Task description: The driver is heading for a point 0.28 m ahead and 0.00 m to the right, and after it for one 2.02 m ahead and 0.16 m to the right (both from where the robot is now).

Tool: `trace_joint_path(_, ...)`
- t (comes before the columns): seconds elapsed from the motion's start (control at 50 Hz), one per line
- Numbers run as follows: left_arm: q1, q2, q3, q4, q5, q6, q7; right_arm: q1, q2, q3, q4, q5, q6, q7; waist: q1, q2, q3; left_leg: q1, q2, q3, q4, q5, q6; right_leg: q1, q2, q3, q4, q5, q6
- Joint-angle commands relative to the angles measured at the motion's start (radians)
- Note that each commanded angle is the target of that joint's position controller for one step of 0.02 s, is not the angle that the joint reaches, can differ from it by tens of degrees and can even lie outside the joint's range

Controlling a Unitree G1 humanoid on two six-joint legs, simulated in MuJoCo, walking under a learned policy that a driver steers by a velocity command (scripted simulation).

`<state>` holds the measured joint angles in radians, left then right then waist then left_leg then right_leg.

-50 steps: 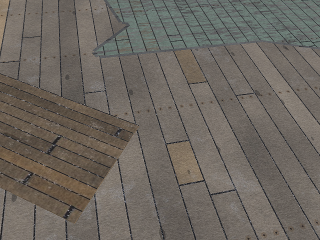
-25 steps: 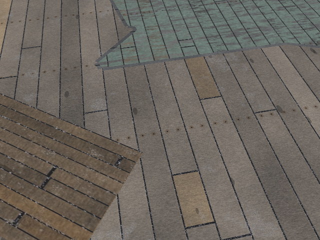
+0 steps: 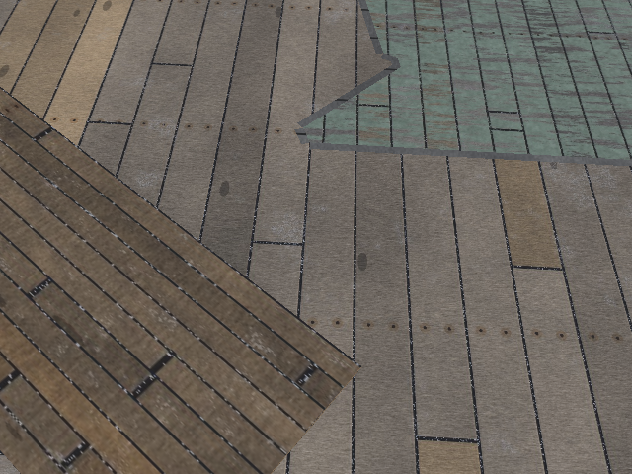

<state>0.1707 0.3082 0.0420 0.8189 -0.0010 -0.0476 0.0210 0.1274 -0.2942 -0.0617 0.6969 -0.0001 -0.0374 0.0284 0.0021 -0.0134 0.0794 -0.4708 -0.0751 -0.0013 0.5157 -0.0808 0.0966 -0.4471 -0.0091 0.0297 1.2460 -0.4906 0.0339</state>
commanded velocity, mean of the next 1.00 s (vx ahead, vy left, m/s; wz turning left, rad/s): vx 0.16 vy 0.00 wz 0.16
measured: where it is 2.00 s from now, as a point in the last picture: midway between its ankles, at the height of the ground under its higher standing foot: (306, 316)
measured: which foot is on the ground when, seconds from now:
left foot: down 0.00-1.00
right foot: up 0.00-0.32, down 0.34-0.84, up 0.86-1.00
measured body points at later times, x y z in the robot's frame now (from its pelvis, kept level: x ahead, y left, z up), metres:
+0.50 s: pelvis +0.10 -0.04 +0.01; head +0.11 -0.05 +0.46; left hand +0.19 +0.23 -0.10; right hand +0.28 -0.28 -0.10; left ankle +0.11 +0.07 -0.73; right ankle +0.12 -0.17 -0.73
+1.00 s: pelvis +0.22 -0.01 +0.02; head +0.23 +0.00 +0.47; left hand +0.35 +0.27 -0.09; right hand +0.26 -0.28 -0.10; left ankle +0.11 +0.07 -0.73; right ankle +0.26 -0.15 -0.65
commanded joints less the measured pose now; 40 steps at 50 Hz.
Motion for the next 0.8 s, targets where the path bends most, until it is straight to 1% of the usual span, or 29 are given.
trace_joint_path(0.02,0.077,0.117,0.034,-0.061,0.006,0.020,0.017,0.025,-0.147,-0.043,-0.079,-0.013,0.006,-0.016,0.029,0.073,-0.196,0.199,0.268,-0.335,-0.202,0.310,0.199,-0.088,-0.047,0.051,-0.053,0.056,0.010)
trace_joint_path(0.06,0.089,0.086,0.028,-0.062,0.011,0.024,0.023,0.024,-0.160,-0.050,-0.088,-0.010,0.007,-0.025,0.040,0.084,-0.210,0.166,0.235,-0.291,-0.191,0.372,0.190,-0.067,-0.029,0.038,-0.164,0.088,0.029)
trace_joint_path(0.08,0.086,0.082,0.027,-0.062,0.014,0.025,0.027,0.029,-0.164,-0.051,-0.090,-0.007,0.009,-0.031,0.036,0.084,-0.228,0.179,0.239,-0.285,-0.181,0.391,0.187,-0.073,-0.025,0.037,-0.204,0.112,0.040)
trace_joint_path(0.12,0.072,0.079,0.026,-0.064,0.014,0.032,0.029,0.033,-0.162,-0.050,-0.093,-0.002,0.019,-0.042,0.024,0.087,-0.262,0.191,0.238,-0.285,-0.173,0.312,0.170,-0.062,-0.032,0.045,-0.266,0.179,0.052)
trace_joint_path(0.14,0.056,0.078,0.026,-0.068,0.011,0.037,0.029,0.030,-0.158,-0.048,-0.094,-0.001,0.024,-0.046,0.017,0.095,-0.261,0.183,0.231,-0.287,-0.179,0.229,0.158,-0.054,-0.033,0.046,-0.297,0.208,0.054)
trace_joint_path(0.18,0.017,0.076,0.026,-0.081,0.005,0.043,0.028,0.026,-0.147,-0.041,-0.092,-0.006,0.033,-0.051,0.001,0.119,-0.233,0.158,0.218,-0.297,-0.194,0.056,0.140,-0.033,-0.035,0.047,-0.361,0.237,0.053)
trace_joint_path(0.22,-0.011,0.076,0.026,-0.091,0.004,0.041,0.026,0.028,-0.138,-0.035,-0.086,-0.011,0.039,-0.050,-0.013,0.141,-0.201,0.147,0.214,-0.315,-0.198,-0.045,0.134,-0.006,-0.033,0.043,-0.433,0.231,0.048)
trace_joint_path(0.28,-0.018,0.075,0.026,-0.099,0.003,0.024,0.016,0.042,-0.122,-0.024,-0.074,-0.013,0.044,-0.044,-0.023,0.154,-0.184,0.186,0.227,-0.352,-0.148,-0.005,0.127,0.053,-0.022,0.029,-0.564,0.193,0.029)
trace_joint_path(0.3,0.000,0.065,0.026,-0.096,0.003,0.017,0.010,0.034,-0.109,-0.016,-0.072,-0.009,0.046,-0.043,-0.004,0.146,-0.185,0.192,0.219,-0.351,-0.116,0.028,0.112,0.107,-0.015,0.017,-0.663,0.234,0.014)
trace_joint_path(0.32,0.023,0.056,0.024,-0.089,0.008,0.009,0.004,0.040,-0.091,-0.007,-0.066,-0.004,0.048,-0.043,0.017,0.133,-0.180,0.180,0.195,-0.340,-0.088,0.045,0.080,0.188,-0.014,0.010,-0.807,0.349,-0.006)
trace_joint_path(0.34,0.034,0.095,0.030,-0.093,0.022,0.003,0.002,0.083,-0.070,0.001,-0.058,-0.009,0.043,-0.043,0.006,0.088,-0.186,0.150,0.156,-0.318,-0.047,-0.009,0.028,0.273,-0.088,0.074,-0.855,0.467,-0.037)
trace_joint_path(0.36,0.021,0.179,0.045,-0.107,0.035,0.006,0.008,0.152,-0.050,0.005,-0.058,-0.026,0.034,-0.040,-0.059,-0.098,-0.202,0.087,0.048,-0.212,0.074,-0.216,-0.028,0.337,-0.242,0.214,-0.847,0.688,-0.114)
trace_joint_path(0.38,-0.015,0.131,0.035,-0.089,0.036,0.013,0.006,0.142,-0.052,0.004,-0.070,-0.024,0.027,-0.037,-0.078,-0.218,-0.183,0.086,0.020,-0.122,0.067,-0.312,-0.068,0.266,-0.297,0.284,-0.863,0.646,-0.211)
trace_joint_path(0.4,-0.039,0.075,0.022,-0.102,0.027,0.013,0.002,0.104,-0.089,-0.003,-0.065,-0.027,0.028,-0.038,-0.051,-0.171,-0.170,0.142,0.049,-0.116,0.047,-0.268,-0.087,0.226,-0.261,0.267,-0.877,0.552,-0.208)
trace_joint_path(0.42,-0.036,0.074,0.022,-0.096,0.022,0.012,-0.001,0.061,-0.089,-0.007,-0.069,-0.023,0.033,-0.039,-0.034,-0.149,-0.163,0.171,0.046,-0.111,0.020,-0.193,-0.087,0.221,-0.204,0.216,-0.865,0.476,-0.161)
trace_joint_path(0.44,-0.026,0.087,0.023,-0.095,0.017,0.009,-0.004,0.041,-0.078,-0.006,-0.068,-0.026,0.045,-0.039,-0.022,-0.139,-0.151,0.202,0.051,-0.117,0.002,-0.132,-0.087,0.203,-0.164,0.178,-0.856,0.415,-0.125)
trace_joint_path(0.46,-0.023,0.085,0.021,-0.091,0.015,0.005,-0.006,0.038,-0.073,-0.005,-0.074,-0.030,0.056,-0.038,-0.019,-0.135,-0.136,0.234,0.064,-0.130,-0.018,-0.087,-0.083,0.173,-0.146,0.158,-0.855,0.349,-0.103)
trace_joint_path(0.5,-0.012,0.082,0.019,-0.090,0.018,0.002,-0.009,0.052,-0.074,-0.007,-0.065,-0.019,0.059,-0.035,-0.011,-0.079,-0.105,0.228,0.070,-0.144,-0.021,-0.053,-0.055,0.167,-0.092,0.091,-0.830,0.304,-0.065)
trace_joint_path(0.52,-0.005,0.078,0.018,-0.088,0.016,0.002,-0.008,0.056,-0.069,-0.006,-0.060,-0.018,0.057,-0.035,-0.007,-0.058,-0.105,0.221,0.073,-0.148,-0.025,-0.041,-0.048,0.181,-0.080,0.076,-0.813,0.314,-0.060)
trace_joint_path(0.56,0.002,0.068,0.015,-0.086,0.011,0.003,-0.005,0.055,-0.065,-0.007,-0.055,-0.019,0.049,-0.037,0.002,-0.023,-0.116,0.219,0.081,-0.158,-0.029,0.001,-0.049,0.210,-0.072,0.064,-0.786,0.365,-0.063)
trace_joint_path(0.58,0.017,0.055,0.011,-0.080,0.012,0.005,-0.004,0.071,-0.048,-0.003,-0.044,-0.019,0.047,-0.037,0.006,-0.009,-0.145,0.230,0.073,-0.150,-0.033,-0.062,-0.050,0.228,-0.063,0.054,-0.787,0.296,-0.065)
trace_joint_path(0.6,0.022,0.056,0.012,-0.075,0.010,0.009,-0.005,0.075,-0.043,-0.002,-0.038,-0.015,0.046,-0.038,0.010,-0.003,-0.134,0.213,0.057,-0.135,-0.027,-0.176,-0.047,0.224,-0.052,0.050,-0.790,0.181,-0.072)
trace_joint_path(0.64,0.029,0.076,0.018,-0.074,-0.001,0.014,-0.004,0.086,-0.051,-0.007,-0.036,-0.004,0.040,-0.038,0.012,-0.016,-0.063,0.125,0.033,-0.110,-0.003,-0.438,-0.031,0.189,-0.060,0.088,-0.811,-0.073,-0.115)
trace_joint_path(0.66,0.037,0.080,0.019,-0.075,-0.008,0.011,-0.003,0.088,-0.049,-0.007,-0.041,0.002,0.028,-0.037,0.014,-0.026,-0.020,0.075,0.035,-0.106,0.011,-0.484,-0.025,0.181,-0.085,0.133,-0.834,-0.149,-0.141)
trace_joint_path(0.7,0.070,0.098,0.024,-0.070,-0.016,-0.006,-0.004,0.089,-0.035,-0.004,-0.051,0.013,-0.006,-0.031,0.018,-0.068,0.015,0.007,0.041,-0.080,0.079,-0.439,-0.018,0.208,-0.165,0.262,-0.892,-0.212,-0.198)
trace_joint_path(0.74,0.076,0.117,0.032,-0.066,-0.020,-0.017,-0.006,0.096,-0.026,-0.005,-0.054,0.019,-0.038,-0.023,0.005,-0.116,0.023,-0.008,0.045,-0.035,0.137,-0.338,-0.013,0.240,-0.244,0.367,-0.928,-0.146,-0.241)
trace_joint_path(0.76,0.085,0.109,0.030,-0.073,-0.023,-0.022,-0.012,0.074,-0.033,-0.005,-0.061,0.009,-0.053,-0.018,0.016,-0.098,0.016,0.040,0.047,-0.036,0.119,-0.313,-0.007,0.233,-0.233,0.343,-0.903,0.024,-0.242)
trace_joint_path(0.78,0.049,0.112,0.030,-0.076,-0.021,-0.022,-0.016,0.125,-0.029,-0.011,-0.050,0.014,-0.057,-0.016,-0.024,-0.115,-0.014,0.093,0.049,-0.032,0.087,-0.288,0.006,0.234,-0.217,0.317,-0.880,0.080,-0.231)
trace_joint_path(0.8,0.007,0.105,0.030,-0.096,-0.026,-0.025,-0.021,0.190,-0.054,-0.018,-0.027,0.018,-0.061,-0.013,-0.049,-0.093,-0.028,0.188,0.065,-0.071,0.026,-0.243,0.020,0.183,-0.168,0.251,-0.818,0.187,-0.205)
